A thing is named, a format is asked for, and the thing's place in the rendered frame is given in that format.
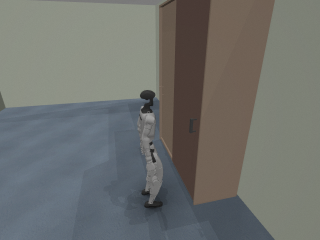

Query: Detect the right robot upper arm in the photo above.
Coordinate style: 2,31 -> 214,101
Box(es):
141,114 -> 155,142

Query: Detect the wardrobe door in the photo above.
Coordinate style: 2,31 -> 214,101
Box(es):
172,0 -> 211,200
162,0 -> 177,155

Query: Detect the left robot hand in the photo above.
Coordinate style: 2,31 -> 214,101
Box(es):
140,142 -> 144,155

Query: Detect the right robot hand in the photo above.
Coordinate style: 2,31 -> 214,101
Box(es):
146,162 -> 157,177

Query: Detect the right robot forearm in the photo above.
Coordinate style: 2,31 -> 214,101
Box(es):
142,137 -> 153,163

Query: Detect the left robot upper arm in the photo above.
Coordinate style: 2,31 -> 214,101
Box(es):
137,106 -> 144,128

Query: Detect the humanoid robot head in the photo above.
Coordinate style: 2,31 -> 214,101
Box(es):
140,90 -> 156,114

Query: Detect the left robot foot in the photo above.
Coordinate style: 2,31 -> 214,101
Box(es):
141,188 -> 151,195

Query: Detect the left robot forearm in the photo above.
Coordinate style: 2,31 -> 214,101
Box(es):
137,127 -> 142,143

